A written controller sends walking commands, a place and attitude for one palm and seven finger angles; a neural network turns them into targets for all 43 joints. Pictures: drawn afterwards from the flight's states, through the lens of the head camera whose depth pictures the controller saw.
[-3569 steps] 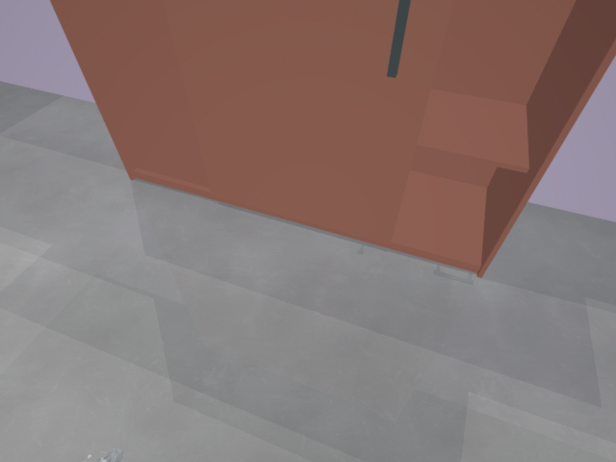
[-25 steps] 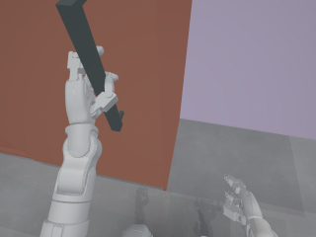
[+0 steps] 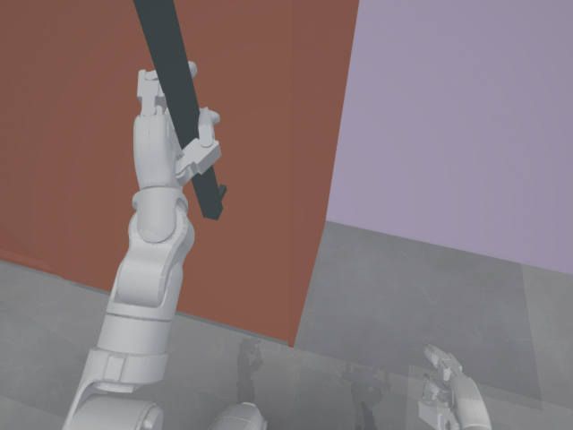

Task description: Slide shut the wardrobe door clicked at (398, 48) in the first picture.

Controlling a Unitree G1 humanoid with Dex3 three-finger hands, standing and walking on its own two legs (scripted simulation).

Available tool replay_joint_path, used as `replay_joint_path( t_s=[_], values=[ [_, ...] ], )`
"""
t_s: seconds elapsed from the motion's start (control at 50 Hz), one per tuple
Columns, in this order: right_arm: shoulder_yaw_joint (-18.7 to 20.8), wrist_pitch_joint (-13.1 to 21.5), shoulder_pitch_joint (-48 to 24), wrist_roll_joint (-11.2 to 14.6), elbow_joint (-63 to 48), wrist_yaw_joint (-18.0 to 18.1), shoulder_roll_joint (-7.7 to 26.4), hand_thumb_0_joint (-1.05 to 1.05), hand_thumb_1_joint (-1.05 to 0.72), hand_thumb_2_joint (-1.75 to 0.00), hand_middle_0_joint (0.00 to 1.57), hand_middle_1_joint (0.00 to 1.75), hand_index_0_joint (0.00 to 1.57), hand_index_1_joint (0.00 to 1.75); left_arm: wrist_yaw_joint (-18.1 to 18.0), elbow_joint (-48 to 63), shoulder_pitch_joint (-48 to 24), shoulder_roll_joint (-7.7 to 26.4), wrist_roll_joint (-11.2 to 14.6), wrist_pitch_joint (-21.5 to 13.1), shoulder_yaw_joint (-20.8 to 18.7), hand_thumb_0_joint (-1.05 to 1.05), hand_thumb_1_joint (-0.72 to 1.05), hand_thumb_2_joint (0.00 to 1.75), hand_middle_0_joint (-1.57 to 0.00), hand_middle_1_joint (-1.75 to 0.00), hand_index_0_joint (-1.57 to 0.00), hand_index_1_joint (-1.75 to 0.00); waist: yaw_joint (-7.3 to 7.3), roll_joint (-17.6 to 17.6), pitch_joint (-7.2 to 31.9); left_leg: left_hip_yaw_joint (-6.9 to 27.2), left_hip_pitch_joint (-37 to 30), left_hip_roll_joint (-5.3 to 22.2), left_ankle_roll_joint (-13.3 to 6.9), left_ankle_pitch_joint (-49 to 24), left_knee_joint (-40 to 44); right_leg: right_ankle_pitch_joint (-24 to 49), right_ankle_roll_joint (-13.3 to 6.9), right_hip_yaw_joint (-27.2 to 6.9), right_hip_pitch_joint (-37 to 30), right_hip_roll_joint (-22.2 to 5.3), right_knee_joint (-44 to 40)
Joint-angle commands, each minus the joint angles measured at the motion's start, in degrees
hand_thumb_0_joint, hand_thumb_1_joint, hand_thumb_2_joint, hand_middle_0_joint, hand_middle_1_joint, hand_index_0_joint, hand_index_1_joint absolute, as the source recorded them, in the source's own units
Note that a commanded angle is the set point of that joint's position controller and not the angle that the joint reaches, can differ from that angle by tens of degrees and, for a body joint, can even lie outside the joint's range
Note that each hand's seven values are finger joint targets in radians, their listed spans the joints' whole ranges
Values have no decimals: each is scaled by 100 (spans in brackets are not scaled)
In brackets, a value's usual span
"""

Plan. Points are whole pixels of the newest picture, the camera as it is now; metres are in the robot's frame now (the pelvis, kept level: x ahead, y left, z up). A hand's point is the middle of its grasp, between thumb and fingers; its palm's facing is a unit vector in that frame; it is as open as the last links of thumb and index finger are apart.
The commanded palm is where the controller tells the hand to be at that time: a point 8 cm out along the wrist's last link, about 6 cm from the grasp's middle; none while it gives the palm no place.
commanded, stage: step sideways, sliding the door along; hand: left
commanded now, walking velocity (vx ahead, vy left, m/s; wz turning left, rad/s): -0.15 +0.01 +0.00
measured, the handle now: (197, 121) +0.41 +0.21 +0.19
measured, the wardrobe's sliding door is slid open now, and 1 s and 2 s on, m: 0.00 0.00 0.00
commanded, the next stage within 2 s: none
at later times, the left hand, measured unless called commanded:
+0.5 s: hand (212, 144) +0.37 +0.17 +0.20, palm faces +0.32 -0.95 -0.02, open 7.2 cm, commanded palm +0.33 +0.07 +0.21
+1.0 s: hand (210, 145) +0.36 +0.17 +0.20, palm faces +0.28 -0.96 -0.01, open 7.3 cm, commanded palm +0.33 +0.12 +0.21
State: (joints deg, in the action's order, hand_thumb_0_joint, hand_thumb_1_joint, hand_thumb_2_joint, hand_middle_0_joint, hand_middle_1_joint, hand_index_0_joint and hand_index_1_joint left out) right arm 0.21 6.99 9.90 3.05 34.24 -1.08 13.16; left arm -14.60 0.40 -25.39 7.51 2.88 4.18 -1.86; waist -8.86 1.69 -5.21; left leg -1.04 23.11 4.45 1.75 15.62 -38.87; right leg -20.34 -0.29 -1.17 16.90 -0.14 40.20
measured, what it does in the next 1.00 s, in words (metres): stands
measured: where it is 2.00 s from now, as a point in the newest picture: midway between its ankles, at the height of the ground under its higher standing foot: outside the picture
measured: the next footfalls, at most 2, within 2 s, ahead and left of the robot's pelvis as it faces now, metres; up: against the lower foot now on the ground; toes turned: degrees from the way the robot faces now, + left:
right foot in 1.08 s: +0.05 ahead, -0.12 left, +0.00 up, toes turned +4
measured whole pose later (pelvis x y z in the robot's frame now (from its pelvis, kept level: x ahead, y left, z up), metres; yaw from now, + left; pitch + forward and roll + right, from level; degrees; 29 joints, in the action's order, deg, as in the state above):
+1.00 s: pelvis +0.01 +0.02 +0.01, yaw -1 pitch +1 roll -2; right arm -1.1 4.9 5.0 2.3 31.5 -3.7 12.5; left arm -12.4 9.1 -18.2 5.0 3.3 2.2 -2.2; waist -8.7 4.8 -7.2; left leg -2.8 21.0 4.7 0.2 15.7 -36.4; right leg -23.5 0.3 -1.3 19.8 1.7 45.0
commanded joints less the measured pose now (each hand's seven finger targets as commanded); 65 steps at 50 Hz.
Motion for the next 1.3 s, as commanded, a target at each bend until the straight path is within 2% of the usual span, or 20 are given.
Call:
replay_joint_path(
  t_s=[0.0,0.02,0.08,0.16,0.24,0.42,0.54,0.62,0.74,0.76,0.78,0.82,0.86,1.0,1.08,1.12,1.16,1.2,1.24,1.28],
  values=[
    [156,434,-648,54,-881,-74,618,0,-90,-90,20,30,20,30,988,2885,-2829,-1577,-100,-1118,3219,0,90,90,-45,-140,-45,-140,1000,590,3092,516,-2177,1005,-596,-3821,266,2070,-48,-177,-352,-301,-330],
    [155,422,-697,86,-916,-82,602,0,-90,-90,20,30,20,30,960,2959,-2844,-1581,-104,-1086,3212,0,90,90,-45,-140,-45,-140,1001,330,3220,518,-2191,1042,-579,-3897,150,2382,-71,-291,-417,-390,-339],
    [142,394,-770,106,-925,-74,569,0,-90,-90,20,30,20,30,931,3098,-2795,-1721,-114,-1046,3351,0,90,90,-45,-140,-45,-140,1009,357,3332,572,-2225,1012,-617,-4049,66,2542,-21,-316,-380,-436,-261],
    [130,387,-856,86,-1016,-150,554,0,-90,-90,20,30,20,30,977,3194,-2873,-1992,-63,-1045,3638,0,90,90,-45,-140,-45,-140,1011,671,3313,824,-2547,1186,-843,-4342,341,763,26,-135,177,-147,303],
    [103,415,-919,75,-1064,-244,529,0,-90,-90,20,30,20,30,1017,3267,-3059,-2153,-37,-1054,3871,0,90,90,-45,-140,-45,-140,1017,778,3224,903,-2667,1242,-972,-4176,502,-77,-19,-143,475,-77,577],
    [162,400,-897,170,-1070,-283,567,0,-90,-90,20,30,20,30,1035,3453,-2847,-2268,-140,-1063,3997,0,90,90,-45,-140,-45,-140,1044,80,3442,686,-2258,910,-741,-4073,-100,2195,-21,-306,-234,-371,-46],
    [125,445,-867,107,-1185,-369,552,0,-90,-90,20,30,20,30,1118,3650,-2645,-2416,-82,-1135,4220,0,90,90,-45,-140,-45,-140,1063,644,3455,1111,-2969,1196,-1063,-5141,296,-392,18,-169,739,-61,890],
    [99,452,-875,104,-1187,-418,531,0,-90,-90,20,30,20,30,1144,3666,-2607,-2358,-112,-1161,4195,0,90,90,-45,-140,-45,-140,1049,536,3355,1016,-2836,1160,-1073,-4881,140,6,2,-213,547,-109,501],
    [125,360,-881,151,-1188,-362,523,0,-90,-90,20,30,20,30,1142,3717,-2318,-2423,-197,-1150,4172,0,90,90,-45,-140,-45,-140,1073,-75,3407,714,-2092,908,-769,-4150,-221,2368,-27,-371,-310,-396,-62],
    [297,265,-607,35,-827,-169,683,0,-90,-90,20,30,20,30,976,3138,-2085,-298,-235,-1205,1995,0,90,90,-45,-140,-45,-140,1084,-52,3497,498,-2471,966,-591,-4448,35,2461,74,-241,-220,-335,70],
    [262,169,-586,5,-951,-150,691,0,-90,-90,20,30,20,30,1035,3282,-1761,-743,-239,-1162,2300,0,90,90,-45,-140,-45,-140,1025,219,3474,704,-2590,1111,-632,-4893,99,1932,98,-168,39,-214,302],
    [184,142,-739,-31,-1015,-181,590,0,-90,-90,20,30,20,30,1161,3565,-1807,-1057,-77,-1249,2556,0,90,90,-45,-140,-45,-140,1030,892,3503,1082,-3120,1508,-876,-6037,456,-130,95,-151,588,18,827],
    [181,123,-798,-79,-1057,-217,632,0,-90,-90,20,30,20,30,1181,3526,-1868,-893,-67,-1262,2424,0,90,90,-45,-140,-45,-140,1026,720,3210,1117,-3231,1686,-970,-6229,646,-815,86,-175,886,94,970],
    [210,53,-867,-52,-1177,-205,715,0,-90,-90,20,30,20,30,1117,3297,-2082,-812,-97,-1177,2278,0,90,90,-45,-140,-45,-140,961,840,2854,793,-2382,1669,-747,-4262,657,382,12,-88,-23,-13,-131],
    [196,36,-780,15,-1123,-58,561,0,-90,-90,20,30,20,30,1047,3128,-2159,-957,-110,-1175,2443,0,90,90,-45,-140,-45,-140,1053,247,2989,456,-1725,1174,-409,-3002,102,3136,-90,-372,-604,-616,-741],
    [273,41,-687,80,-1053,-14,602,0,-90,-90,20,30,20,30,990,3168,-2357,-997,-61,-1154,2465,0,90,90,-45,-140,-45,-140,1088,42,3348,554,-1826,1077,-387,-3138,-36,3649,-223,-559,-739,-773,-568],
    [304,29,-668,56,-1034,4,651,0,-90,-90,20,30,20,30,978,2961,-2247,-892,-36,-1176,2310,0,90,90,-45,-140,-45,-140,1065,428,3298,832,-1958,1257,-509,-3606,92,3076,-124,-447,-555,-581,-422],
    [349,-9,-653,-11,-1062,-21,786,0,-90,-90,20,30,20,30,1020,3005,-2434,-784,-6,-1200,2204,0,90,90,-45,-140,-45,-140,1046,1054,3264,1312,-2081,1615,-703,-4031,581,1239,11,-228,-234,-125,83],
    [281,-2,-789,-46,-1112,-80,686,0,-90,-90,20,30,20,30,1074,2851,-2505,-871,49,-1192,2249,0,90,90,-45,-140,-45,-140,948,1399,2957,1297,-2270,1803,-873,-3893,851,-447,-2,-235,304,82,436],
    [261,99,-730,8,-1080,-94,673,0,-90,-90,20,30,20,30,1064,2762,-2551,-839,51,-1156,2232,0,90,90,-45,-140,-45,-140,882,1297,2902,893,-2293,1630,-765,-3761,576,50,-51,-184,9,6,-227]
  ],
)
